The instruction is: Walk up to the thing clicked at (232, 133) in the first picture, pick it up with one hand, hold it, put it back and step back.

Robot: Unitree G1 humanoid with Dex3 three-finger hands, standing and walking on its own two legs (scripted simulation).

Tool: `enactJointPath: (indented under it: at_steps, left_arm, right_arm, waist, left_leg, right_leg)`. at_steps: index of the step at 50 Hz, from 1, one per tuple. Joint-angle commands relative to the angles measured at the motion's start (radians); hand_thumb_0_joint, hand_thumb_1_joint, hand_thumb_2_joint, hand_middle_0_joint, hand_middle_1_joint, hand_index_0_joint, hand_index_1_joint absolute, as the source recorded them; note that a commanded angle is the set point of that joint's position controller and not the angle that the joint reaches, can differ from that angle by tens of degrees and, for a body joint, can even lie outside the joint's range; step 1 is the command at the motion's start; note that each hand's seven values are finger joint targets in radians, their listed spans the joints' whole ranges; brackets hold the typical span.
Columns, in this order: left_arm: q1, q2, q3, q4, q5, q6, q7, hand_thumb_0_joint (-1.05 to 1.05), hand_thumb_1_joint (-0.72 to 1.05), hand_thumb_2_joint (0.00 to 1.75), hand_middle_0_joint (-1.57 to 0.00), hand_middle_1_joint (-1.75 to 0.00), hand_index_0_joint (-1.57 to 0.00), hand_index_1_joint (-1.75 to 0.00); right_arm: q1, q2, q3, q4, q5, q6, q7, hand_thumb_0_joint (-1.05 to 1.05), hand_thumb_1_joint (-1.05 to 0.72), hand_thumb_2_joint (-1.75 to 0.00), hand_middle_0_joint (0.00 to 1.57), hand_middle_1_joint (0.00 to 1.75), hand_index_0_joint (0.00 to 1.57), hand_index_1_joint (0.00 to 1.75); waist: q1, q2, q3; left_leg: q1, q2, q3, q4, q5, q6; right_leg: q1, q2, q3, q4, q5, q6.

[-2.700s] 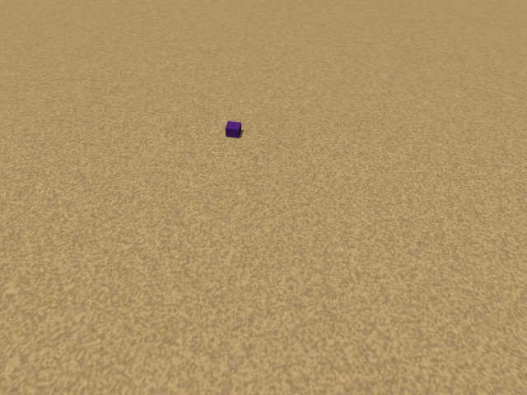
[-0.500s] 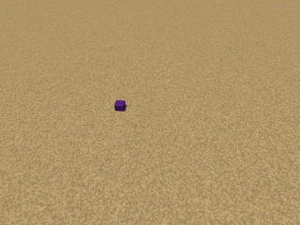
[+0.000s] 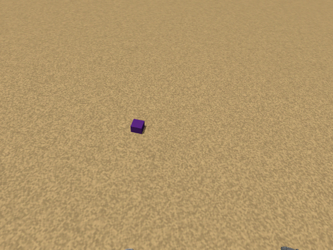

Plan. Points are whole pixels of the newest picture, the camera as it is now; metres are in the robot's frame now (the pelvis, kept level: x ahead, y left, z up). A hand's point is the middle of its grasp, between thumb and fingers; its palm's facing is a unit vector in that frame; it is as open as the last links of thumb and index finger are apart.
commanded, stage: walk up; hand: left
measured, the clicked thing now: (137, 126) +1.08 +0.22 -0.72
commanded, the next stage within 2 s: none
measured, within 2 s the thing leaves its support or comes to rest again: neither
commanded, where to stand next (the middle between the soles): +0.68 -0.03 m, yaw +0 degrees
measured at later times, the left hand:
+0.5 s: hand (91, 195) +0.29 +0.22 -0.10, palm faces -0.02 -0.90 -0.43, open 7.4 cm
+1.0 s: hand (99, 159) +0.43 +0.24 -0.14, palm faces -0.05 -0.94 -0.33, open 7.4 cm
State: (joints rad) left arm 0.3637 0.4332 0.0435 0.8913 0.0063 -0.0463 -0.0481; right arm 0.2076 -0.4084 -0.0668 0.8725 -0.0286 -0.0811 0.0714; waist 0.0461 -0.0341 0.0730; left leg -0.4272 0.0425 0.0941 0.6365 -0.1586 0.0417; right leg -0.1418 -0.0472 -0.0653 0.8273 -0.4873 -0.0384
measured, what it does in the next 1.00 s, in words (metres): walks ahead: right foot, then left foot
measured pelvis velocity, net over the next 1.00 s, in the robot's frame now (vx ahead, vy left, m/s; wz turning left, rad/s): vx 0.39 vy -0.03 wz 0.00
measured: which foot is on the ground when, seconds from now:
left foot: down 0.00-0.38, up 0.40-0.80, down 0.82-1.00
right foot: up 0.00-0.36, down 0.38-0.84, up 0.86-1.00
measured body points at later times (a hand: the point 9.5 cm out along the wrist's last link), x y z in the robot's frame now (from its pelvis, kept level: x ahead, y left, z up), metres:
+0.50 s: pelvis +0.20 -0.06 +0.01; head +0.21 -0.09 +0.46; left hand +0.29 +0.27 -0.07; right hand +0.24 -0.39 -0.12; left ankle +0.16 +0.09 -0.65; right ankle +0.26 -0.17 -0.72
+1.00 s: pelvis +0.39 -0.03 +0.02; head +0.40 -0.01 +0.46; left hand +0.43 +0.29 -0.12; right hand +0.48 -0.35 -0.07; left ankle +0.44 +0.07 -0.72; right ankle +0.40 -0.18 -0.66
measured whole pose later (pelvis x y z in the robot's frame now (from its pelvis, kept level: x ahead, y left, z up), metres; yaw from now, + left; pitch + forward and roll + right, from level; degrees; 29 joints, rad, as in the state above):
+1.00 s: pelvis +0.39 -0.03 +0.02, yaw +0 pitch -3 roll +0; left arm 0.32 0.44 0.03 0.90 0.00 -0.04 -0.05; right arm 0.27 -0.39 -0.04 0.84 0.00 -0.08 0.05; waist 0.01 -0.07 0.08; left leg -0.27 0.02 0.11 0.54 -0.23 0.04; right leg -0.45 -0.07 0.01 1.04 -0.35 -0.03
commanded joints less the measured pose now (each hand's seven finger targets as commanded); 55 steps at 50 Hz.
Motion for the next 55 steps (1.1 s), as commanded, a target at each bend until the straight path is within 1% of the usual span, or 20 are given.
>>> enactJointPath:
  at_steps: [1, 5, 9, 15, 18, 19, 20, 21, 23, 26, 34, 37, 39, 40, 41, 42, 43, 47, 52, 55]
  left_arm:
    - [-0.01, 0.237, 0.047, -0.087, -0.013, -0.036, 0.023, 0.0, 0.9, 0.9, -0.2, -0.3, -0.2, -0.3]
    - [0.051, 0.202, 0.056, -0.027, -0.007, -0.027, -0.004, 0.0, 0.9, 0.9, -0.2, -0.3, -0.2, -0.3]
    - [-0.041, 0.186, 0.059, -0.056, 0.013, -0.019, -0.027, 0.0, 0.9, 0.9, -0.2, -0.3, -0.2, -0.3]
    - [-0.105, 0.177, 0.075, -0.048, 0.011, -0.037, -0.037, 0.0, 0.9, 0.9, -0.2, -0.3, -0.2, -0.3]
    - [0.043, 0.223, 0.1, -0.004, 0.015, -0.053, -0.016, 0.0, 0.9, 0.9, -0.2, -0.3, -0.2, -0.3]
    - [0.134, 0.299, 0.126, 0.007, 0.021, -0.064, 0.0, 0.0, 0.9, 0.9, -0.2, -0.3, -0.2, -0.3]
    - [0.131, 0.373, 0.129, -0.021, 0.012, -0.069, 0.009, 0.0, 0.9, 0.9, -0.2, -0.3, -0.2, -0.3]
    - [0.079, 0.359, 0.118, -0.037, -0.002, -0.064, 0.01, 0.0, 0.9, 0.9, -0.2, -0.3, -0.2, -0.3]
    - [-0.014, 0.291, 0.103, -0.057, -0.015, -0.06, 0.019, 0.0, 0.9, 0.9, -0.2, -0.3, -0.2, -0.3]
    - [-0.063, 0.252, 0.085, -0.079, -0.008, -0.065, 0.018, 0.0, 0.9, 0.9, -0.2, -0.3, -0.2, -0.3]
    - [-0.014, 0.258, 0.093, -0.107, 0.004, -0.068, 0.014, 0.0, 0.9, 0.9, -0.2, -0.3, -0.2, -0.3]
    - [-0.036, 0.264, 0.086, -0.113, 0.0, -0.059, 0.014, 0.0, 0.9, 0.9, -0.2, -0.3, -0.2, -0.3]
    - [-0.064, 0.252, 0.075, -0.123, 0.003, -0.052, 0.015, 0.0, 0.9, 0.9, -0.2, -0.3, -0.2, -0.3]
    - [-0.041, 0.207, 0.056, -0.126, 0.008, -0.052, 0.016, 0.0, 0.9, 0.9, -0.2, -0.3, -0.2, -0.3]
    - [-0.003, 0.133, 0.031, -0.134, -0.007, -0.049, 0.017, 0.0, 0.9, 0.9, -0.2, -0.3, -0.2, -0.3]
    - [0.024, 0.152, 0.038, -0.121, -0.012, -0.039, 0.024, 0.0, 0.9, 0.9, -0.2, -0.3, -0.2, -0.3]
    - [-0.019, 0.234, 0.048, -0.101, -0.004, -0.031, 0.035, 0.0, 0.9, 0.9, -0.2, -0.3, -0.2, -0.3]
    - [0.046, 0.214, 0.053, -0.036, -0.012, -0.023, 0.017, 0.0, 0.9, 0.9, -0.2, -0.3, -0.2, -0.3]
    - [-0.033, 0.179, 0.057, -0.057, 0.008, -0.018, -0.009, 0.0, 0.9, 0.9, -0.2, -0.3, -0.2, -0.3]
    - [-0.083, 0.163, 0.058, -0.066, 0.007, -0.029, -0.014, 0.0, 0.9, 0.9, -0.2, -0.3, -0.2, -0.3]
  right_arm:
    - [0.155, -0.32, -0.096, -0.06, 0.044, -0.017, -0.04, 0.0, -0.9, -0.9, 0.2, 0.3, 0.2, 0.3]
    - [0.056, -0.252, -0.06, -0.087, 0.03, -0.028, -0.034, 0.0, -0.9, -0.9, 0.2, 0.3, 0.2, 0.3]
    - [0.067, -0.287, -0.073, -0.097, 0.024, -0.035, -0.029, 0.0, -0.9, -0.9, 0.2, 0.3, 0.2, 0.3]
    - [0.044, -0.284, -0.068, -0.105, 0.026, -0.024, -0.023, 0.0, -0.9, -0.9, 0.2, 0.3, 0.2, 0.3]
    - [0.064, -0.219, -0.039, -0.106, 0.02, -0.013, -0.028, 0.0, -0.9, -0.9, 0.2, 0.3, 0.2, 0.3]
    - [0.099, -0.14, -0.013, -0.115, 0.023, -0.014, -0.027, 0.0, -0.9, -0.9, 0.2, 0.3, 0.2, 0.3]
    - [0.099, -0.159, -0.013, -0.12, 0.03, -0.006, -0.034, 0.0, -0.9, -0.9, 0.2, 0.3, 0.2, 0.3]
    - [0.065, -0.237, -0.035, -0.095, 0.022, 0.005, -0.045, 0.0, -0.9, -0.9, 0.2, 0.3, 0.2, 0.3]
    - [0.095, -0.245, -0.035, -0.054, 0.044, 0.007, -0.039, 0.0, -0.9, -0.9, 0.2, 0.3, 0.2, 0.3]
    - [0.156, -0.222, -0.039, -0.013, 0.029, 0.016, -0.023, 0.0, -0.9, -0.9, 0.2, 0.3, 0.2, 0.3]
    - [-0.001, -0.173, -0.037, -0.07, 0.008, 0.01, 0.005, 0.0, -0.9, -0.9, 0.2, 0.3, 0.2, 0.3]
    - [0.0, -0.175, -0.046, -0.069, 0.011, 0.003, 0.005, 0.0, -0.9, -0.9, 0.2, 0.3, 0.2, 0.3]
    - [0.094, -0.193, -0.057, -0.042, 0.008, -0.003, -0.003, 0.0, -0.9, -0.9, 0.2, 0.3, 0.2, 0.3]
    - [0.214, -0.238, -0.076, -0.007, 0.006, -0.009, -0.016, 0.0, -0.9, -0.9, 0.2, 0.3, 0.2, 0.3]
    - [0.301, -0.324, -0.101, -0.008, -0.007, -0.017, -0.031, 0.0, -0.9, -0.9, 0.2, 0.3, 0.2, 0.3]
    - [0.273, -0.377, -0.108, -0.044, 0.014, -0.019, -0.037, 0.0, -0.9, -0.9, 0.2, 0.3, 0.2, 0.3]
    - [0.227, -0.364, -0.109, -0.05, 0.039, -0.013, -0.036, 0.0, -0.9, -0.9, 0.2, 0.3, 0.2, 0.3]
    - [0.093, -0.254, -0.059, -0.079, 0.033, -0.019, -0.044, 0.0, -0.9, -0.9, 0.2, 0.3, 0.2, 0.3]
    - [0.105, -0.278, -0.067, -0.096, 0.02, -0.023, -0.038, 0.0, -0.9, -0.9, 0.2, 0.3, 0.2, 0.3]
    - [0.107, -0.281, -0.068, -0.103, 0.019, -0.018, -0.033, 0.0, -0.9, -0.9, 0.2, 0.3, 0.2, 0.3]
  waist:
    - [-0.111, 0.126, -0.082]
    - [-0.047, 0.182, -0.014]
    - [-0.069, 0.194, 0.0]
    - [-0.053, 0.145, -0.018]
    - [0.036, -0.011, -0.104]
    - [0.075, -0.26, -0.124]
    - [0.071, -0.282, -0.094]
    - [0.054, -0.139, -0.06]
    - [0.007, -0.08, -0.027]
    - [-0.035, -0.133, -0.01]
    - [0.011, -0.083, -0.013]
    - [-0.011, -0.06, -0.009]
    - [-0.081, -0.009, -0.036]
    - [-0.135, 0.111, -0.115]
    - [-0.164, 0.347, -0.17]
    - [-0.145, 0.338, -0.138]
    - [-0.131, 0.184, -0.086]
    - [-0.05, 0.18, -0.005]
    - [-0.074, 0.202, 0.012]
    - [-0.079, 0.181, 0.005]
  left_leg:
    - [0.433, 0.349, -0.54, -0.388, -0.26, 0.198]
    - [0.188, 0.229, -0.222, -0.413, -0.15, 0.159]
    - [0.221, 0.25, -0.202, -0.441, -0.255, 0.202]
    - [0.146, 0.207, -0.132, -0.344, -0.246, 0.148]
    - [0.032, 0.123, -0.04, 0.002, -0.123, 0.086]
    - [-0.104, 0.019, 0.032, 0.324, -0.201, 0.034]
    - [-0.28, -0.077, -0.021, 0.48, -0.37, -0.005]
    - [-0.266, -0.009, -0.136, 0.551, -0.353, -0.006]
    - [-0.247, 0.04, -0.179, 0.523, -0.225, -0.002]
    - [-0.136, 0.053, -0.144, 0.399, -0.143, -0.024]
    - [-0.072, 0.055, -0.064, 0.031, -0.017, -0.04]
    - [0.051, 0.027, -0.018, -0.032, -0.023, -0.023]
    - [0.251, -0.006, 0.0, -0.077, -0.033, -0.004]
    - [0.438, -0.005, -0.054, -0.103, -0.097, 0.025]
    - [0.542, 0.194, -0.358, -0.247, -0.266, 0.091]
    - [0.547, 0.384, -0.76, -0.412, -0.361, 0.171]
    - [0.423, 0.39, -0.721, -0.396, -0.354, 0.214]
    - [0.224, 0.238, -0.286, -0.386, -0.136, 0.149]
    - [0.232, 0.235, -0.222, -0.418, -0.193, 0.2]
    - [0.202, 0.216, -0.179, -0.378, -0.157, 0.184]
  right_leg:
    - [-0.524, -0.008, 0.17, 0.398, 0.073, -0.02]
    - [-0.363, -0.071, 0.101, 0.187, 0.156, 0.024]
    - [-0.408, -0.096, 0.06, 0.0, 0.208, 0.043]
    - [-0.201, -0.04, -0.007, -0.218, 0.335, 0.024]
    - [0.113, 0.007, -0.007, -0.306, 0.224, -0.006]
    - [0.193, -0.182, 0.289, -0.457, 0.009, -0.045]
    - [0.213, -0.382, 0.691, -0.634, -0.09, -0.152]
    - [0.127, -0.405, 0.7, -0.613, -0.075, -0.193]
    - [0.07, -0.304, 0.451, -0.588, 0.066, -0.181]
    - [-0.049, -0.224, 0.243, -0.6, 0.187, -0.157]
    - [-0.011, -0.226, 0.129, -0.558, 0.262, -0.169]
    - [-0.076, -0.222, 0.102, -0.498, 0.262, -0.157]
    - [-0.177, -0.2, 0.068, -0.358, 0.312, -0.128]
    - [-0.242, -0.155, 0.03, -0.133, 0.404, -0.095]
    - [-0.383, -0.038, -0.05, 0.195, 0.284, -0.034]
    - [-0.562, 0.082, 0.017, 0.315, -0.033, -0.009]
    - [-0.544, 0.005, 0.125, 0.38, -0.015, -0.019]
    - [-0.424, -0.07, 0.122, 0.24, 0.156, 0.003]
    - [-0.413, -0.08, 0.06, 0.022, 0.206, 0.043]
    - [-0.327, -0.065, 0.027, -0.138, 0.275, 0.033]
